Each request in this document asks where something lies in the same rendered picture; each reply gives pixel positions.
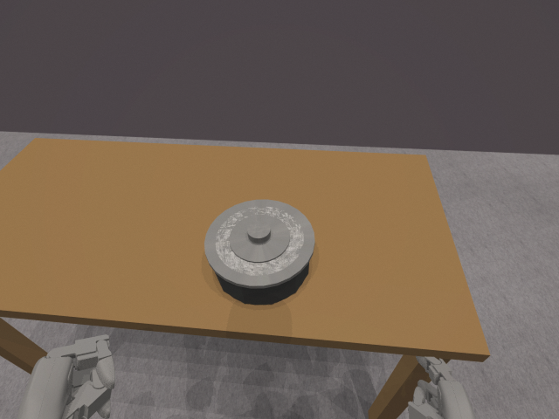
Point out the knob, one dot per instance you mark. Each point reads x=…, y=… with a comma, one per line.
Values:
x=259, y=232

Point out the lid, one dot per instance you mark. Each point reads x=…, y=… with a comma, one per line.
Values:
x=239, y=261

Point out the robot right hand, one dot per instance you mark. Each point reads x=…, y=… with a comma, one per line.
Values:
x=449, y=401

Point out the table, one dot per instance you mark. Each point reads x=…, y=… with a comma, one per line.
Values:
x=111, y=233

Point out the pot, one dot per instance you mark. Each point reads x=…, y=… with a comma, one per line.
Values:
x=264, y=296

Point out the robot left hand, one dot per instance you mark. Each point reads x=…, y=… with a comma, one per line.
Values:
x=53, y=383

